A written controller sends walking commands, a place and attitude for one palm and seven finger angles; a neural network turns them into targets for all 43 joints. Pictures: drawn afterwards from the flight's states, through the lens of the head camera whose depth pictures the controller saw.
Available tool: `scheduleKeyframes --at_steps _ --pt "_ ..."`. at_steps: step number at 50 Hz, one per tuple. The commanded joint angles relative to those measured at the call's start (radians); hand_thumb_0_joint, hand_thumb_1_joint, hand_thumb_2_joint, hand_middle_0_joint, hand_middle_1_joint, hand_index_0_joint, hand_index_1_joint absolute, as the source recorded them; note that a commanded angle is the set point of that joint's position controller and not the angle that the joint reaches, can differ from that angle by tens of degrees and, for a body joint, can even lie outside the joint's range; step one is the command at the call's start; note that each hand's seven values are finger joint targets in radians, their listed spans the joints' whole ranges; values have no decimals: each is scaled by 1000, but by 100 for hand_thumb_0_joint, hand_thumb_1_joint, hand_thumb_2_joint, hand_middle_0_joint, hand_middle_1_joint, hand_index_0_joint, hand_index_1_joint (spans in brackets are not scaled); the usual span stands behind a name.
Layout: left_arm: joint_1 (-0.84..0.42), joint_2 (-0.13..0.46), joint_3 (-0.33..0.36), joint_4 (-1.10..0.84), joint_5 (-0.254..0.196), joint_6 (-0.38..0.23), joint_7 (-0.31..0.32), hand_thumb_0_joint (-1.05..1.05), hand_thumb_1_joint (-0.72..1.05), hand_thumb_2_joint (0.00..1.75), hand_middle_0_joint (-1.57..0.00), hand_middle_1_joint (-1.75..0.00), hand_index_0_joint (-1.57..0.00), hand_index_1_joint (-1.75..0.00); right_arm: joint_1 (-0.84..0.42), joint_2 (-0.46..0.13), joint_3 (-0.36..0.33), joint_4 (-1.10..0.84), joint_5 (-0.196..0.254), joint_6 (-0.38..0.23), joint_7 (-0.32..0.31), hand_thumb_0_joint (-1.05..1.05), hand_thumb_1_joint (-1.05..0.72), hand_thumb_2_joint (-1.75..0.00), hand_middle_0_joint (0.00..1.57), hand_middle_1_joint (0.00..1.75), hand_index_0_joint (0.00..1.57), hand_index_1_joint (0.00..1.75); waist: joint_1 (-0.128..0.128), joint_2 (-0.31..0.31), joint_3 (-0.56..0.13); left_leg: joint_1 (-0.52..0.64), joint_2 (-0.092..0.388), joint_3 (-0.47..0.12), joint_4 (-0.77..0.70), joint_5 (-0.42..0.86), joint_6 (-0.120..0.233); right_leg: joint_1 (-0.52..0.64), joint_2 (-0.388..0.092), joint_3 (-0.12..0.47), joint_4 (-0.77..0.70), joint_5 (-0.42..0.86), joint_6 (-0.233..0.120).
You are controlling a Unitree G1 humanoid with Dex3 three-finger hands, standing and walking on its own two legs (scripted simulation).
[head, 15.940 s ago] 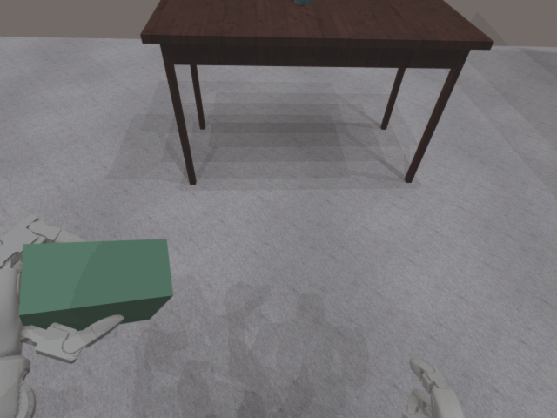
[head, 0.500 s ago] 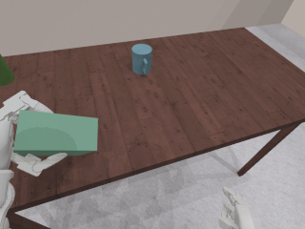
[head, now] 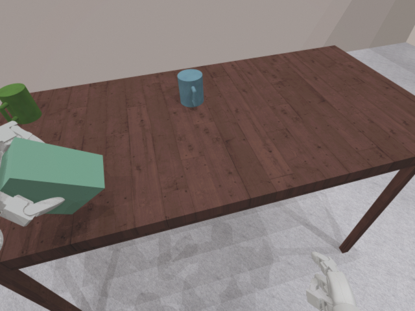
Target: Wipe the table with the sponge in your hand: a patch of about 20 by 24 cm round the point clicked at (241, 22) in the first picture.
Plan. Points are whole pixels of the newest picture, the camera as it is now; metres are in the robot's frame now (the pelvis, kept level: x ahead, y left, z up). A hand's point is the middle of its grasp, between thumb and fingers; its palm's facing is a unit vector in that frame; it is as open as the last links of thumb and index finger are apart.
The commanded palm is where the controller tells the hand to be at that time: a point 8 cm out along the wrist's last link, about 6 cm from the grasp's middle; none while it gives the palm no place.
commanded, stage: turn the palm down, sponge in hand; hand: left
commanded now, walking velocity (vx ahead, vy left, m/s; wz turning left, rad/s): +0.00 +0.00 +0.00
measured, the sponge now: (62, 183) +0.25 +0.29 +0.15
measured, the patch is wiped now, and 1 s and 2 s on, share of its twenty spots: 0.00 0.00 0.00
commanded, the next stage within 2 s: move the sponge above the wiping area in 1.66 s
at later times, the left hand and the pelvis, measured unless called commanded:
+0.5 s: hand (43, 179) +0.24 +0.30 +0.18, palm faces +0.25 -0.36 -0.90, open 10.3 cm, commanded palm +0.21 +0.29 +0.24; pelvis +0.02 -0.01 +0.00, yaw -2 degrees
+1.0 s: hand (46, 184) +0.24 +0.30 +0.17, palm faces +0.10 -0.21 -0.97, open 10.3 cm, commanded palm +0.20 +0.30 +0.26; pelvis +0.00 +0.03 +0.01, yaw -2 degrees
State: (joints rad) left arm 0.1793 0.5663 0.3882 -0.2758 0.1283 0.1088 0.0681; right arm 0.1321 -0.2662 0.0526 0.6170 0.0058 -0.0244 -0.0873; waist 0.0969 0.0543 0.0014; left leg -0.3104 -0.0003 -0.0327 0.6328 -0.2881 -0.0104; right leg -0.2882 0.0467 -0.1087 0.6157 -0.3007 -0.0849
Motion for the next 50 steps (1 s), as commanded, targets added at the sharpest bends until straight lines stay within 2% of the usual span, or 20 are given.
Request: scheduleKeyframes --at_steps 1,3,6,8,9,12,13,15,18,22,23,27,28,30,33,34,38,44,47,50 --pt "-249 278 -20 -142 45 69 -102 0 10 130 -120 -160 -120 -160 -175 -116 -42 -200 29 -36 -41 0 -90 -90 20 30 20 30 -59 -38 -62 -18 -8 40 -60 -38 38 -11 -119 242 -250 -240 85" --pt "-237 328 35 -155 54 38 -128 0 10 130 -120 -160 -120 -160 -204 -103 -36 -215 38 -50 -43 0 -90 -90 20 30 20 30 -42 -97 -64 -28 -2 28 -32 -18 32 5 -131 293 -256 -253 91" --pt "-137 362 133 -258 57 -71 -124 0 10 130 -120 -160 -120 -160 -154 -92 -54 -223 17 -54 -37 0 -90 -90 20 30 20 30 -4 -152 -175 -35 3 8 -4 62 31 71 -142 274 -189 -59 106" --pt "-34 462 273 -310 53 -104 -82 0 10 130 -120 -160 -120 -160 -159 -85 -57 -226 17 -68 -27 0 -90 -90 20 30 20 30 38 -87 -223 -33 0 9 16 115 20 119 -150 305 -155 73 100" --pt "-34 398 238 -366 54 -108 -58 0 10 130 -120 -160 -120 -160 -146 -72 -59 -230 11 -63 -17 0 -90 -90 20 30 20 30 36 -33 -271 -45 0 8 27 147 15 153 -167 297 -120 185 101" --pt "63 374 261 -341 57 -56 9 0 10 130 -120 -160 -120 -160 -87 -100 -82 -212 15 -47 -8 0 -90 -90 20 30 20 30 28 43 -251 -20 6 25 23 204 15 126 -149 266 -80 369 95" --pt "86 373 257 -285 65 -17 27 0 10 130 -120 -160 -120 -160 -110 -107 -80 -207 24 -44 -5 0 -90 -90 20 30 20 30 26 61 -183 -37 4 27 26 195 10 104 -148 287 -91 378 90" --pt "91 341 188 -271 84 63 31 0 10 130 -120 -160 -120 -160 -79 -125 -88 -212 22 -19 -13 0 -90 -90 20 30 20 30 9 6 -152 -50 19 31 10 191 13 97 -150 259 -77 417 104" --pt "21 363 121 -218 131 168 0 0 10 130 -120 -160 -120 -160 -133 -147 -80 -221 46 -3 -33 0 -90 -90 20 30 20 30 -13 -70 -86 -48 8 34 -1 161 29 49 -129 263 -110 310 112" --pt "-94 378 48 -286 198 162 -73 0 10 130 -120 -160 -120 -160 -151 -129 -57 -252 52 -25 -62 0 -90 -90 20 30 20 30 -25 -106 -147 -9 1 33 -14 146 50 49 -119 230 -128 196 121" --pt "-133 369 35 -329 214 140 -81 0 10 130 -120 -160 -120 -160 -213 -109 -46 -258 63 -48 -62 0 -90 -90 20 30 20 30 -26 -96 -148 20 -4 34 -2 149 48 36 -110 262 -150 150 107" --pt "-128 376 24 -443 298 52 -63 0 10 130 -120 -160 -120 -160 -174 -98 -53 -248 35 -73 -67 0 -90 -90 20 30 20 30 -4 3 -241 111 -4 23 -24 195 54 36 -100 211 -142 148 85" --pt "-114 410 65 -457 322 60 -42 0 10 130 -120 -160 -120 -160 -220 -90 -44 -250 40 -87 -60 0 -90 -90 20 30 20 30 13 56 -227 119 -9 21 -25 199 46 32 -89 240 -150 137 66" --pt "-104 415 89 -419 354 79 -4 0 10 130 -120 -160 -120 -160 -183 -87 -41 -227 26 -77 -52 0 -90 -90 20 30 20 30 23 51 -239 101 -5 20 -57 212 41 64 -89 184 -138 159 67" --pt "-145 409 97 -281 372 189 28 0 10 130 -120 -160 -120 -160 -242 -91 -32 -206 45 -54 -38 0 -90 -90 20 30 20 30 40 84 -128 59 -5 11 -111 171 21 65 -71 203 -168 105 48" --pt "-189 348 21 -257 374 229 26 0 10 130 -120 -160 -120 -160 -227 -99 -35 -200 41 -35 -34 0 -90 -90 20 30 20 30 29 85 -116 46 7 19 -131 157 19 75 -78 170 -169 104 53" --pt "-239 349 -45 -170 415 345 -28 0 10 130 -120 -160 -120 -160 -314 -103 -8 -205 62 -16 -27 0 -90 -90 20 30 20 30 34 11 -72 50 0 11 -172 125 21 74 -65 181 -206 47 53" --pt "-331 255 -255 -291 512 360 -175 0 10 130 -120 -160 -120 -160 -359 -86 10 -237 69 -25 -29 0 -90 -90 20 30 20 30 9 -2 -133 124 -5 0 -202 114 48 88 -63 141 -215 37 58" --pt "-374 330 -221 -359 600 311 -193 0 10 130 -120 -160 -120 -160 -348 -85 7 -225 52 -25 -32 0 -90 -90 20 30 20 30 16 14 -176 159 -9 -24 -228 118 55 109 -58 145 -215 28 51" --pt "-421 418 -115 -397 660 262 -138 0 10 130 -120 -160 -120 -160 -352 -69 12 -205 33 -44 -28 0 -90 -90 20 30 20 30 48 80 -234 188 -14 -38 -234 165 49 157 -48 172 -208 45 25"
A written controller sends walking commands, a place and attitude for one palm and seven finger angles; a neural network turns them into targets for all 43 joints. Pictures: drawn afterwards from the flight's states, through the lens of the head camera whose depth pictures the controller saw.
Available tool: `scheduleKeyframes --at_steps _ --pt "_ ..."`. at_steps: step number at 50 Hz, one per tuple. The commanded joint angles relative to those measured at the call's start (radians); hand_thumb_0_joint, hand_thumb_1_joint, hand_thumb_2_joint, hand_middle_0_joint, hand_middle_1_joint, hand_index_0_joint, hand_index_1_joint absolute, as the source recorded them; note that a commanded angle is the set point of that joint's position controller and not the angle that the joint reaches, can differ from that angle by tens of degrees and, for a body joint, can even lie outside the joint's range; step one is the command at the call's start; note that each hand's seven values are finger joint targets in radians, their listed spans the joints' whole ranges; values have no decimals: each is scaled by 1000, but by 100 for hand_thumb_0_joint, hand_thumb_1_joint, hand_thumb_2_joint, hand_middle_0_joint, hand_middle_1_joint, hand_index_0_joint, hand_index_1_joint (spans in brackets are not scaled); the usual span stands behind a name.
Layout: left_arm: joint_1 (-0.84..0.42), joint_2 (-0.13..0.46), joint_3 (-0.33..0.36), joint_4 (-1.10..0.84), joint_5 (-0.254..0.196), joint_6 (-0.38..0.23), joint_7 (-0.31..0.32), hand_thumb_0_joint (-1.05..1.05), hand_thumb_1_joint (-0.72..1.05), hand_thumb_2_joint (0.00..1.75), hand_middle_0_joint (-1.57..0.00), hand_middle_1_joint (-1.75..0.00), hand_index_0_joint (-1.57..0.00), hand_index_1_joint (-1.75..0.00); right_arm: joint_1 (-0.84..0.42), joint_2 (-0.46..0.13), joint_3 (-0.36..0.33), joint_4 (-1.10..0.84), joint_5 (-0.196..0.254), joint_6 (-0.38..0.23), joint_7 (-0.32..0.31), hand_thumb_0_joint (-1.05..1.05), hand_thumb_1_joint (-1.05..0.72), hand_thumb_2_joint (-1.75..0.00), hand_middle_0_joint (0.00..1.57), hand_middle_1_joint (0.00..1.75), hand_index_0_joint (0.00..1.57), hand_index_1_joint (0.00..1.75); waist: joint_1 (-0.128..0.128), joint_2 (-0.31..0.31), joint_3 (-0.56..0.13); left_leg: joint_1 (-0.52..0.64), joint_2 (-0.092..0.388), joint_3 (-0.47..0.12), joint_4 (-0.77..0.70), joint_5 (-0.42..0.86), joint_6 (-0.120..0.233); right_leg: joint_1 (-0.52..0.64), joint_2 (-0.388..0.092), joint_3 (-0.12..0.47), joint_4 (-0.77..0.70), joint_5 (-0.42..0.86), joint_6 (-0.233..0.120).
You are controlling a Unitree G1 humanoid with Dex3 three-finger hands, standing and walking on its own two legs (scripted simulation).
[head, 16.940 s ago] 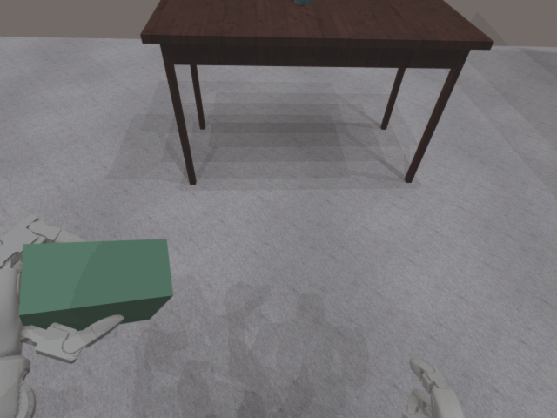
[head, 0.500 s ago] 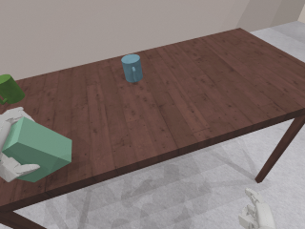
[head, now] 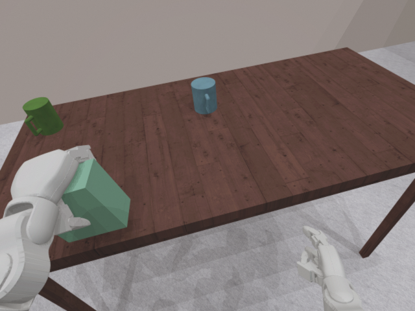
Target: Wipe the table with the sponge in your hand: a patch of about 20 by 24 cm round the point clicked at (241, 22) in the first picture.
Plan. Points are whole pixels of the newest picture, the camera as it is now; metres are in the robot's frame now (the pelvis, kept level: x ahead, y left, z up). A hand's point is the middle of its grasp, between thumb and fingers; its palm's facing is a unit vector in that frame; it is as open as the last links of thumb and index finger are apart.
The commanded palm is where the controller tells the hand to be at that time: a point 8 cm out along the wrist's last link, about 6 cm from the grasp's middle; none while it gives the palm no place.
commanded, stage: turn the palm down, sponge in hand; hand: left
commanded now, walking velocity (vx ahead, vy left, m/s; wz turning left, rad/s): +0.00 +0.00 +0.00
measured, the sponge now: (87, 209) +0.23 +0.27 +0.11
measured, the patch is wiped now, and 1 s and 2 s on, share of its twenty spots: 0.00 0.00 0.00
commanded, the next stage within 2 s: move the sponge above the wiping area in 0.66 s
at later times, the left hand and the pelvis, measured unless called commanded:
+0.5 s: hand (73, 183) +0.24 +0.27 +0.17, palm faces +0.14 -0.07 -0.99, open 10.3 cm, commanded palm +0.20 +0.28 +0.25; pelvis +0.01 +0.00 +0.00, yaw -1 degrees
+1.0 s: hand (63, 172) +0.25 +0.29 +0.19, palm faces +0.18 +0.00 -0.98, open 10.3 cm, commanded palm +0.20 +0.27 +0.25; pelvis +0.01 -0.02 +0.00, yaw -1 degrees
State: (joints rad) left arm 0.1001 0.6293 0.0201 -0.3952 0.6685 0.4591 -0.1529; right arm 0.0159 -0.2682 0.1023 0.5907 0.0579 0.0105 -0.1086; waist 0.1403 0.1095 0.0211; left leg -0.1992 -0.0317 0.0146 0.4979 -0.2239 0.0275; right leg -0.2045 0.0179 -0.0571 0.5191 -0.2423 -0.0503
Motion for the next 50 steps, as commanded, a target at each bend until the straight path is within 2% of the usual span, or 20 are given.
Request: scheduleKeyframes --at_steps 1,3,4,8,14,19,23,27,28,29,33,34,37,38,39,42,43,44,48,50 --pt "-338 357 272 -258 127 -95 103 0 10 130 -120 -160 -120 -160 -232 -72 -40 -163 -26 -75 -2 0 -90 -90 20 30 20 30 11 45 -246 75 19 -97 -109 114 5 84 -16 118 -115 9 -16" --pt "-356 392 341 -232 129 -81 143 0 10 130 -120 -160 -120 -160 -285 -63 -37 -151 -20 -81 10 0 -90 -90 20 30 20 30 37 68 -232 57 19 -112 -111 127 -8 107 -7 173 -123 20 -42" --pt "-365 324 287 -182 123 -66 157 0 10 130 -120 -160 -120 -160 -256 -64 -41 -133 -26 -71 14 0 -90 -90 20 30 20 30 28 40 -227 56 24 -96 -111 151 -11 109 -20 136 -124 44 -35" --pt "-321 235 229 -48 87 9 140 0 10 130 -120 -160 -120 -160 -309 -71 -38 -129 2 -46 29 0 -90 -90 20 30 20 30 16 -21 -114 25 23 -89 -135 108 -23 54 -15 146 -164 17 -29" --pt "-268 97 58 -111 99 26 69 0 10 130 -120 -160 -120 -160 -295 -75 -41 -164 13 -46 30 0 -90 -90 20 30 20 30 -8 -54 -163 37 29 -77 -146 55 -1 63 -23 77 -148 29 -5" --pt "-371 268 171 -286 180 -3 89 0 10 130 -120 -160 -120 -160 -305 -75 -41 -176 -13 -63 21 0 -90 -90 20 30 20 30 18 8 -297 69 15 -91 -132 139 13 151 -14 112 -100 68 -19" --pt "-418 387 280 -233 227 -12 122 0 10 130 -120 -160 -120 -160 -313 -73 -40 -145 -23 -61 27 0 -90 -90 20 30 20 30 37 29 -265 82 9 -116 -125 204 4 142 2 186 -122 84 -49" --pt "-379 262 193 -77 176 4 118 0 10 130 -120 -160 -120 -160 -272 -75 -48 -113 -8 -39 39 0 -90 -90 20 30 20 30 16 -33 -179 75 14 -99 -133 212 -8 95 -22 144 -160 103 -31" --pt "-360 244 198 -60 159 23 110 0 10 130 -120 -160 -120 -160 -327 -67 -43 -123 2 -48 39 0 -90 -90 20 30 20 30 22 -29 -151 73 11 -97 -128 188 -10 77 -12 180 -171 81 -42" --pt "-353 196 150 -47 135 27 95 0 10 130 -120 -160 -120 -160 -295 -79 -47 -119 0 -42 38 0 -90 -90 20 30 20 30 8 -49 -152 62 19 -83 -131 177 -7 84 -26 129 -170 95 -27" --pt "-258 120 86 -84 113 41 47 0 10 130 -120 -160 -120 -160 -329 -64 -43 -153 17 -54 39 0 -90 -90 20 30 20 30 -1 -61 -152 62 16 -76 -116 156 -4 67 -23 155 -170 91 -19" --pt "-245 113 67 -91 112 38 40 0 10 130 -120 -160 -120 -160 -291 -81 -49 -150 11 -51 38 0 -90 -90 20 30 20 30 -6 -75 -167 56 20 -67 -113 154 2 79 -31 118 -161 104 -10" --pt "-254 209 129 -188 151 19 45 0 10 130 -120 -160 -120 -160 -279 -85 -55 -163 0 -46 35 0 -90 -90 20 30 20 30 4 -64 -246 72 8 -74 -101 194 8 119 -35 139 -132 143 -9" --pt "-281 268 180 -228 166 20 56 0 10 130 -120 -160 -120 -160 -329 -77 -45 -173 -1 -59 35 0 -90 -90 20 30 20 30 14 -46 -245 76 7 -80 -96 182 7 115 -21 187 -136 110 -23" --pt "-323 286 186 -208 185 14 64 0 10 130 -120 -160 -120 -160 -291 -85 -48 -164 -13 -58 30 0 -90 -90 20 30 20 30 14 -59 -271 68 3 -73 -91 198 10 137 -30 157 -123 124 -20" --pt "-366 360 246 -138 230 -6 91 0 10 130 -120 -160 -120 -160 -259 -85 -52 -138 -19 -45 31 0 -90 -90 20 30 20 30 19 -38 -252 73 -5 -81 -92 227 5 122 -30 183 -134 128 -27" --pt "-385 402 288 -159 233 -6 104 0 10 130 -120 -160 -120 -160 -305 -80 -51 -141 -14 -56 31 0 -90 -90 20 30 20 30 33 -8 -243 78 -9 -90 -88 209 3 119 -18 234 -148 95 -44" --pt "-409 339 231 -132 230 -9 111 0 10 130 -120 -160 -120 -160 -275 -81 -53 -133 -20 -54 31 0 -90 -90 20 30 20 30 23 10 -245 82 -7 -76 -84 228 5 127 -28 197 -140 128 -42" --pt "-299 293 240 -49 160 0 106 0 10 130 -120 -160 -120 -160 -315 -76 -58 -125 2 -62 41 0 -90 -90 20 30 20 30 24 -9 -186 72 -4 -81 -86 205 -6 101 -28 229 -161 130 -37" --pt "-255 218 165 -32 130 7 75 0 10 130 -120 -160 -120 -160 -274 -81 -63 -124 4 -58 40 0 -90 -90 20 30 20 30 5 -52 -178 58 6 -65 -83 193 -1 93 -47 178 -154 145 -10"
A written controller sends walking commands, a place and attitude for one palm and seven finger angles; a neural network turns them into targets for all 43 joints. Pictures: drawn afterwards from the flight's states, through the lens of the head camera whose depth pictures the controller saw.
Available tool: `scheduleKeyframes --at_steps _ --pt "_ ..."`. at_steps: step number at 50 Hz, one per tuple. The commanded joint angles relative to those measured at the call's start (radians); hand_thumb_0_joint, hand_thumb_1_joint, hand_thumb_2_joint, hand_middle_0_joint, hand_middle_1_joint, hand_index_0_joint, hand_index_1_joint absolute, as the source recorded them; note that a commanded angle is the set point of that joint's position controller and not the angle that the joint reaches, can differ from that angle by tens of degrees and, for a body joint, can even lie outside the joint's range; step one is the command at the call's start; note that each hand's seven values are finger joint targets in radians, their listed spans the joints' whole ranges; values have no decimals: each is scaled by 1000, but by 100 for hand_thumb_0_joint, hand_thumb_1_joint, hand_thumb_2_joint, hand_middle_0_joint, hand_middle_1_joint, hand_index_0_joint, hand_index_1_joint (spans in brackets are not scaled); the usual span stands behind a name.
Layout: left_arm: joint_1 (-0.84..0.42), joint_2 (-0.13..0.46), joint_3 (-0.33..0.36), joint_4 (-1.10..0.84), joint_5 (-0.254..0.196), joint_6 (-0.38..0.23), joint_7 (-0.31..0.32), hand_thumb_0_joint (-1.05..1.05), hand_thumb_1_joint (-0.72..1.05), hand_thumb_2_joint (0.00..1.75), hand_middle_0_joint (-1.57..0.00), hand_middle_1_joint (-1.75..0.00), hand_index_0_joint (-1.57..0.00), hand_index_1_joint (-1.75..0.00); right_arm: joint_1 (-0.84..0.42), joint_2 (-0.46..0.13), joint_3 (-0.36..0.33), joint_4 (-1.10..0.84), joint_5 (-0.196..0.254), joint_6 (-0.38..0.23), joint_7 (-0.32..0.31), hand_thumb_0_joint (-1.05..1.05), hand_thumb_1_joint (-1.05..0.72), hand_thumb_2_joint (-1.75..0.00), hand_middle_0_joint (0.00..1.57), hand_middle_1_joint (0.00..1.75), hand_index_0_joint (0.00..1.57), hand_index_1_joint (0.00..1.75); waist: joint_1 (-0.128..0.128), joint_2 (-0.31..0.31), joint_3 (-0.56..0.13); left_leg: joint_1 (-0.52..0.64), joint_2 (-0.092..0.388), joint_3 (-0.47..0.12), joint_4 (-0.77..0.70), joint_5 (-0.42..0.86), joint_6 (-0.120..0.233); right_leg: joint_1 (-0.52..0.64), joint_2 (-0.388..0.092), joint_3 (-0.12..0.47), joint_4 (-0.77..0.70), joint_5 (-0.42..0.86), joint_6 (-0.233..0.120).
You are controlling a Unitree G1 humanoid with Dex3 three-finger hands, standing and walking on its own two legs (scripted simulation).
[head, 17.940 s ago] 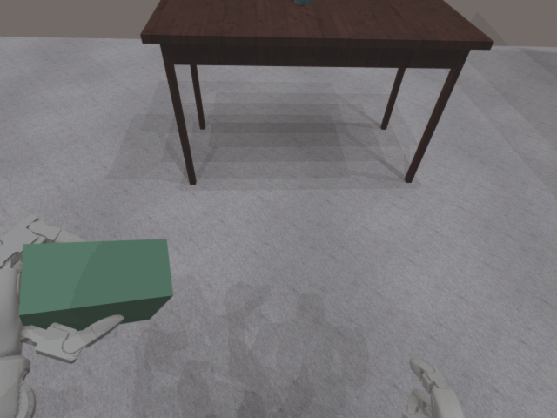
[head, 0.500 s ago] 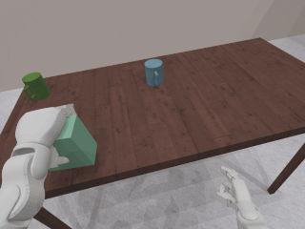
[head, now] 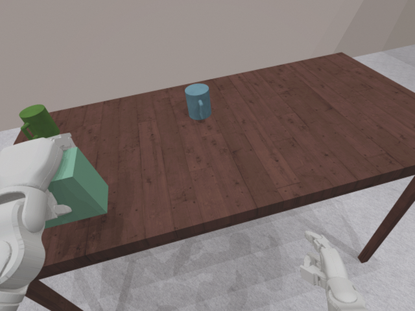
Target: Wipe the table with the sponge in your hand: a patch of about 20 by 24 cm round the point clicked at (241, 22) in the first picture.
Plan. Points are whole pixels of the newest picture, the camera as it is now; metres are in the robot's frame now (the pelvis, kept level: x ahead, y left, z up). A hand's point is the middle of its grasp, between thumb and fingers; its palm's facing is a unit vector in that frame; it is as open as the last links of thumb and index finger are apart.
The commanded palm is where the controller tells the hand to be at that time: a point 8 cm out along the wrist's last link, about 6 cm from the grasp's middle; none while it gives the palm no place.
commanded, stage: move the sponge above the wiping area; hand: left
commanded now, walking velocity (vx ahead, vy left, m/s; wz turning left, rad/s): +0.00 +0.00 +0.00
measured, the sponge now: (66, 196) +0.24 +0.32 +0.13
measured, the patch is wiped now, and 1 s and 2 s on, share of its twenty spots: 0.00 0.00 0.00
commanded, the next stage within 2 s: none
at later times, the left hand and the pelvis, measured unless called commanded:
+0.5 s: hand (48, 181) +0.23 +0.33 +0.18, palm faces +0.18 -0.03 -0.98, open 10.3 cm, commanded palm +0.20 +0.30 +0.22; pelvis +0.00 +0.00 +0.00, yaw +0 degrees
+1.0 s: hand (52, 195) +0.22 +0.33 +0.15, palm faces +0.15 -0.10 -0.98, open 10.3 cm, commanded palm +0.19 +0.30 +0.21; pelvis +0.01 +0.02 +0.00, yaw +0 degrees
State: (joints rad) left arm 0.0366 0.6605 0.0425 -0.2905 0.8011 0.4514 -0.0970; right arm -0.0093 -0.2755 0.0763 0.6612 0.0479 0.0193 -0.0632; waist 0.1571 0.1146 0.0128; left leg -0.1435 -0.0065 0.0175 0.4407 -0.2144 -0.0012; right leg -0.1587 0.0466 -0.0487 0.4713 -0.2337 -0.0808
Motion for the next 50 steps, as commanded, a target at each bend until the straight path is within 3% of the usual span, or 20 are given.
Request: scheduleKeyframes --at_steps 1,3,6,8,10,13,16,18,24,29,32,33,34,38,39,40,43,46,49,50 --pt "-185 185 134 -113 -11 18 4 0 10 130 -120 -160 -120 -160 -243 -87 -40 -190 15 -63 -8 0 -90 -90 20 30 20 30 -22 -67 -144 -13 -19 -71 -31 164 29 36 -73 160 -116 126 26" --pt "-178 163 114 -121 -7 15 -18 0 10 130 -120 -160 -120 -160 -287 -71 -33 -207 26 -79 -13 0 -90 -90 20 30 20 30 -29 -110 -111 -10 -20 -70 -19 129 32 -8 -64 199 -135 57 21" --pt "-233 172 69 -124 24 -12 -35 0 10 130 -120 -160 -120 -160 -228 -91 -41 -206 14 -78 -26 0 -90 -90 20 30 20 30 -43 -96 -134 -6 -23 -69 -25 95 41 -14 -74 162 -132 17 34" --pt "-276 248 127 -188 65 -38 -22 0 10 130 -120 -160 -120 -160 -278 -77 -35 -220 9 -99 -30 0 -90 -90 20 30 20 30 -23 -65 -173 12 -29 -75 -14 94 39 -1 -69 221 -130 -25 16" --pt "-326 297 163 -182 97 -74 -2 0 10 130 -120 -160 -120 -160 -220 -79 -39 -204 -4 -102 -35 0 -90 -90 20 30 20 30 -20 -58 -231 30 -38 -71 -8 133 42 28 -75 194 -118 2 19" --pt "-340 385 282 -190 87 -123 49 0 10 130 -120 -160 -120 -160 -244 -70 -40 -198 -10 -116 -37 0 -90 -90 20 30 20 30 9 -11 -240 44 -41 -85 -11 140 34 53 -63 254 -134 -3 -6" --pt "-263 296 263 -106 43 -132 91 0 10 130 -120 -160 -120 -160 -191 -73 -53 -173 -12 -108 -27 0 -90 -90 20 30 20 30 7 -13 -223 28 -25 -75 -16 183 24 73 -75 203 -117 101 0" --pt "-217 282 277 -78 18 -95 99 0 10 130 -120 -160 -120 -160 -242 -73 -52 -174 1 -102 -16 0 -90 -90 20 30 20 30 14 -14 -173 8 -28 -73 -17 167 17 52 -68 240 -126 87 -6" --pt "-146 155 124 -2 -17 -15 20 0 10 130 -120 -160 -120 -160 -223 -103 -55 -192 14 -79 -19 0 -90 -90 20 30 20 30 -31 -124 -107 -50 -15 -46 -11 92 31 -1 -84 175 -133 28 34" --pt "-287 179 56 -150 60 -72 -12 0 10 130 -120 -160 -120 -160 -226 -88 -47 -218 6 -107 -37 0 -90 -90 20 30 20 30 -41 -41 -203 16 -29 -60 -10 86 46 0 -78 159 -116 -18 29" --pt "-321 259 140 -211 98 -153 26 0 10 130 -120 -160 -120 -160 -186 -75 -52 -208 -10 -122 -43 0 -90 -90 20 30 20 30 -23 -31 -265 67 -33 -84 -20 152 48 33 -65 157 -107 47 18" --pt "-353 323 209 -240 102 -170 51 0 10 130 -120 -160 -120 -160 -222 -67 -45 -208 -10 -137 -47 0 -90 -90 20 30 20 30 -11 -14 -267 80 -34 -93 -19 146 44 33 -51 205 -118 24 0" --pt "-355 275 184 -209 107 -179 73 0 10 130 -120 -160 -120 -160 -177 -63 -47 -195 -22 -135 -51 0 -90 -90 20 30 20 30 -12 -13 -275 77 -33 -79 -23 174 45 51 -56 155 -107 58 1" --pt "-277 268 264 -129 85 -138 150 0 10 130 -120 -160 -120 -160 -211 -65 -57 -169 -7 -116 -19 0 -90 -90 20 30 20 30 18 31 -215 58 -22 -93 -50 227 20 61 -41 195 -112 136 -23" --pt "-249 184 205 -105 64 -110 157 0 10 130 -120 -160 -120 -160 -192 -68 -62 -167 -11 -105 -9 0 -90 -90 20 30 20 30 16 33 -218 36 -14 -74 -52 240 17 84 -57 148 -100 169 -13" --pt "-196 183 215 -98 49 -91 158 0 10 130 -120 -160 -120 -160 -182 -71 -67 -164 -5 -95 0 0 -90 -90 20 30 20 30 14 -15 -200 29 -9 -74 -54 247 13 75 -56 146 -100 179 -4" --pt "-52 145 201 -69 10 -18 115 0 10 130 -120 -160 -120 -160 -254 -79 -54 -185 8 -74 13 0 -90 -90 20 30 20 30 16 -64 -129 -8 -11 -66 -54 217 13 58 -51 170 -108 183 0" --pt "17 60 96 -141 -12 15 57 0 10 130 -120 -160 -120 -160 -226 -89 -56 -215 16 -53 18 0 -90 -90 20 30 20 30 -11 -114 -151 -16 -6 -59 -54 202 26 59 -57 96 -97 193 30" --pt "-43 28 23 -194 12 13 27 0 10 130 -120 -160 -120 -160 -234 -85 -46 -225 17 -62 9 0 -90 -90 20 30 20 30 -34 -93 -148 -3 -7 -62 -48 146 38 14 -51 95 -105 110 31" --pt "-82 71 34 -216 38 -4 28 0 10 130 -120 -160 -120 -160 -214 -83 -49 -224 15 -67 4 0 -90 -90 20 30 20 30 -38 -85 -160 8 -8 -74 -54 138 40 7 -50 101 -104 88 31"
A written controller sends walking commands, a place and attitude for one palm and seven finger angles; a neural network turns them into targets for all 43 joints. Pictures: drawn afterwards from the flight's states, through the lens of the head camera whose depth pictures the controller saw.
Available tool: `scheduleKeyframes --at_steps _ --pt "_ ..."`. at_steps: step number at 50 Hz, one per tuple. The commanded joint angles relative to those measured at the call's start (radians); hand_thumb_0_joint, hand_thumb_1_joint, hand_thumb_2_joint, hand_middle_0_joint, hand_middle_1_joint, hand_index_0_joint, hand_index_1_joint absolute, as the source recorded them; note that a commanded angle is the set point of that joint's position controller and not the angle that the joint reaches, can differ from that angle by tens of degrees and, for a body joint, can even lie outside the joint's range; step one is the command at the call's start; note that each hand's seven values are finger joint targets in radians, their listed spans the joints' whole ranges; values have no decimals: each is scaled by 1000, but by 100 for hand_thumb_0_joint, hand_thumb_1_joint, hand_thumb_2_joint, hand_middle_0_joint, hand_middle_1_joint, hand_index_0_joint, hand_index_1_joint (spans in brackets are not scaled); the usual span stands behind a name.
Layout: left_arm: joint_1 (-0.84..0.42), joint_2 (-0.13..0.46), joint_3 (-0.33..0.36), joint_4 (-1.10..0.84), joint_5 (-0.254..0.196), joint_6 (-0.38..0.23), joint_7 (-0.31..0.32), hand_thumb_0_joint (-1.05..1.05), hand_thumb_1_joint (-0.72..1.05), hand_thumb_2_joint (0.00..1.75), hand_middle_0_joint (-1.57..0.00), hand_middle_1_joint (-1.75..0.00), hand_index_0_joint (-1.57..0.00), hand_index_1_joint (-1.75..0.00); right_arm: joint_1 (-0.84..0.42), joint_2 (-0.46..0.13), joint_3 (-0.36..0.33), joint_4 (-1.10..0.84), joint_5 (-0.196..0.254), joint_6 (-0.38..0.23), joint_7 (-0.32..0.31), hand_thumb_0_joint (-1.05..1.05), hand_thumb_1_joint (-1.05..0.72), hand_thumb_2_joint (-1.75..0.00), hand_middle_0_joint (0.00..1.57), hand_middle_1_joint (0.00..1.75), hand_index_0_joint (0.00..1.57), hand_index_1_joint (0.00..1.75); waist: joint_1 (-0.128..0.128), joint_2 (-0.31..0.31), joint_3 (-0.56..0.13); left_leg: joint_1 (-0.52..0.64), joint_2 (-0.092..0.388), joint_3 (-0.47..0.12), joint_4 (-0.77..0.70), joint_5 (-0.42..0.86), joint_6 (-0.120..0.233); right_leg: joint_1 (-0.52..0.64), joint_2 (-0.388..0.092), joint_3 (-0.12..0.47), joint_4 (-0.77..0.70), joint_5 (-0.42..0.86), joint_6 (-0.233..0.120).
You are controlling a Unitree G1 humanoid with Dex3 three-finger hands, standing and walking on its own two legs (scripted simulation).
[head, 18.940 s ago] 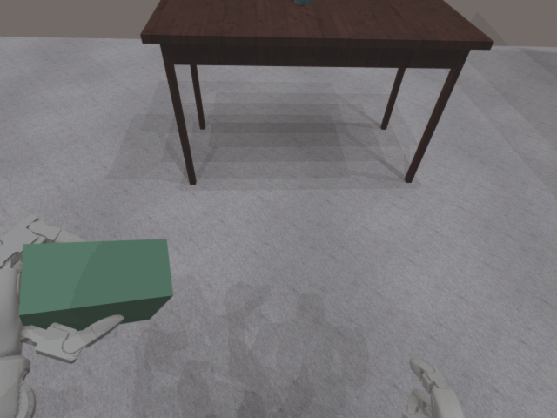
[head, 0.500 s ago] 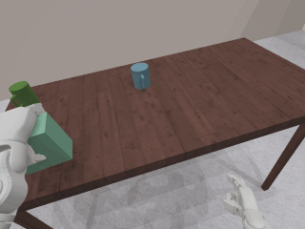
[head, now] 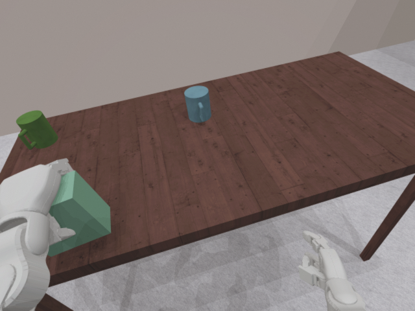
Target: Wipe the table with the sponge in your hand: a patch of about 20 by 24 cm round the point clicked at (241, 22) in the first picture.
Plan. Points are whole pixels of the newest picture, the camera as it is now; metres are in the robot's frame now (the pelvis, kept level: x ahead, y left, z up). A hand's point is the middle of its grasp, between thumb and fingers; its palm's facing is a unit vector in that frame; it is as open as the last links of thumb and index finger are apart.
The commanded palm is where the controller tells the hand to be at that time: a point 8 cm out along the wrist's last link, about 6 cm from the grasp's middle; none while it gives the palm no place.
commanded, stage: move the sponge above the wiping area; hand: left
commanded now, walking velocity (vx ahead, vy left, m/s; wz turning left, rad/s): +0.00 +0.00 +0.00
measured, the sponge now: (69, 220) +0.22 +0.31 +0.09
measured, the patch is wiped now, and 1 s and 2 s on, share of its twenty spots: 0.00 0.00 0.00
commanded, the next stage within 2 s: none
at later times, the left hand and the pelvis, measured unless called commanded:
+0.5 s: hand (81, 207) +0.24 +0.29 +0.11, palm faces +0.00 -0.09 -1.00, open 10.3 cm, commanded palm +0.21 +0.28 +0.19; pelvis +0.00 +0.00 +0.00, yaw +0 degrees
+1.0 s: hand (88, 210) +0.23 +0.27 +0.12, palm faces +0.01 -0.06 -1.00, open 10.3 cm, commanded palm +0.20 +0.27 +0.20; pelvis +0.00 -0.02 +0.00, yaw +0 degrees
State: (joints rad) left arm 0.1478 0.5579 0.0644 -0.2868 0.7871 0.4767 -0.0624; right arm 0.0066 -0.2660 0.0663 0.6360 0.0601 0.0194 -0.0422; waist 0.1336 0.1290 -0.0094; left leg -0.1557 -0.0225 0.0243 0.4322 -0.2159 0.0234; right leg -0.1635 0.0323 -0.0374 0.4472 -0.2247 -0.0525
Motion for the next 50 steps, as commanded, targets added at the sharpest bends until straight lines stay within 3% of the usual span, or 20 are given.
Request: scheduleKeyframes --at_steps 1,3,5,7,8,10,13,19,25,27,28,29,32,33,39,43,44,48,49,50 --pt "-228 196 16 -229 76 -42 -7 0 10 130 -120 -160 -120 -160 -226 -98 -42 -195 -6 -67 -24 0 -90 -90 20 30 20 30 -16 -90 -142 29 6 -88 -52 133 19 13 -30 89 -82 68 0" --pt "-387 293 62 -305 136 -79 13 0 10 130 -120 -160 -120 -160 -263 -84 -29 -200 -10 -86 -40 0 -90 -90 20 30 20 30 -12 -48 -174 58 3 -104 -51 100 22 10 -15 141 -83 5 -16" --pt "-488 306 58 -239 194 -126 49 0 10 130 -120 -160 -120 -160 -190 -80 -37 -173 -26 -99 -56 0 -90 -90 20 30 20 30 -15 -12 -212 85 -2 -108 -51 123 19 10 -14 120 -84 4 -24" --pt "-483 278 59 -199 194 -164 78 0 10 130 -120 -160 -120 -160 -173 -75 -42 -153 -28 -99 -61 0 -90 -90 20 30 20 30 -8 -10 -216 103 -3 -111 -59 142 14 17 -9 121 -94 24 -33" --pt "-471 327 119 -200 180 -166 94 0 10 130 -120 -160 -120 -160 -209 -71 -39 -158 -23 -113 -60 0 -90 -90 20 30 20 30 9 13 -201 99 -7 -120 -67 123 14 31 0 160 -102 11 -47" --pt "-448 270 96 -107 152 -163 113 0 10 130 -120 -160 -120 -160 -180 -68 -42 -131 -22 -108 -53 0 -90 -90 20 30 20 30 6 0 -189 93 -6 -107 -72 176 2 39 -11 116 -105 57 -40" --pt "-415 228 86 -22 113 -94 109 0 10 130 -120 -160 -120 -160 -242 -74 -35 -130 -9 -94 -33 0 -90 -90 20 30 20 30 20 7 -128 47 -5 -105 -95 147 -11 40 -14 132 -113 53 -45" --pt "-221 118 -19 -15 75 7 13 0 10 130 -120 -160 -120 -160 -248 -96 -36 -173 1 -58 -9 0 -90 -90 20 30 20 30 12 -98 -143 3 1 -69 -72 174 4 73 -29 78 -86 128 -15" --pt "-309 283 83 -135 153 -59 0 0 10 130 -120 -160 -120 -160 -201 -94 -38 -185 -14 -58 -15 0 -90 -90 20 30 20 30 6 -123 -231 32 -12 -75 -34 211 23 83 -28 105 -60 139 -11" --pt "-334 293 104 -182 158 -124 29 0 10 130 -120 -160 -120 -160 -180 -87 -44 -184 -23 -69 -25 0 -90 -90 20 30 20 30 9 -75 -261 73 -17 -80 -22 241 26 85 -23 115 -65 168 -17" --pt "-339 349 161 -225 152 -149 52 0 10 130 -120 -160 -120 -160 -205 -80 -39 -193 -24 -89 -30 0 -90 -90 20 30 20 30 21 -29 -250 86 -18 -92 -22 223 25 76 -12 162 -77 141 -32" --pt "-351 293 122 -210 148 -170 71 0 10 130 -120 -160 -120 -160 -167 -72 -43 -181 -29 -96 -36 0 -90 -90 20 30 20 30 10 -18 -258 94 -22 -76 -11 250 27 79 -18 127 -73 169 -29" --pt "-300 272 137 -147 125 -192 108 0 10 130 -120 -160 -120 -160 -142 -82 -61 -149 -24 -95 -30 0 -90 -90 20 30 20 30 3 0 -188 91 -10 -84 -20 257 14 42 -21 133 -97 181 -29" --pt "-313 279 149 -151 118 -177 113 0 10 130 -120 -160 -120 -160 -188 -76 -52 -159 -16 -103 -28 0 -90 -90 20 30 20 30 11 5 -159 89 -13 -92 -23 233 13 30 -16 169 -106 152 -41" --pt "-268 178 40 -51 78 -80 67 0 10 130 -120 -160 -120 -160 -215 -99 -57 -155 -7 -88 -24 0 -90 -90 20 30 20 30 0 -65 -130 29 -10 -65 -42 177 12 45 -37 116 -102 122 -15" --pt "-257 227 49 -98 101 -66 17 0 10 130 -120 -160 -120 -160 -250 -94 -46 -172 -3 -87 -23 0 -90 -90 20 30 20 30 1 -98 -159 41 -17 -76 -36 181 18 47 -28 152 -96 122 -14" --pt "-259 197 17 -117 101 -75 8 0 10 130 -120 -160 -120 -160 -218 -95 -49 -179 -10 -87 -25 0 -90 -90 20 30 20 30 -1 -103 -178 42 -17 -67 -29 197 25 62 -36 110 -84 147 -6" --pt "-300 306 122 -184 127 -131 27 0 10 130 -120 -160 -120 -160 -225 -84 -43 -181 -15 -98 -27 0 -90 -90 20 30 20 30 13 -90 -205 73 -19 -81 -24 206 24 59 -21 165 -92 135 -19" --pt "-304 266 94 -175 126 -141 37 0 10 130 -120 -160 -120 -160 -193 -80 -45 -178 -25 -99 -30 0 -90 -90 20 30 20 30 11 -87 -217 71 -21 -67 -18 220 26 72 -30 129 -85 156 -14" --pt "-281 317 151 -132 134 -147 55 0 10 130 -120 -160 -120 -160 -168 -83 -50 -162 -23 -96 -29 0 -90 -90 20 30 20 30 15 -98 -197 64 -20 -71 -20 227 21 62 -27 141 -89 156 -15"
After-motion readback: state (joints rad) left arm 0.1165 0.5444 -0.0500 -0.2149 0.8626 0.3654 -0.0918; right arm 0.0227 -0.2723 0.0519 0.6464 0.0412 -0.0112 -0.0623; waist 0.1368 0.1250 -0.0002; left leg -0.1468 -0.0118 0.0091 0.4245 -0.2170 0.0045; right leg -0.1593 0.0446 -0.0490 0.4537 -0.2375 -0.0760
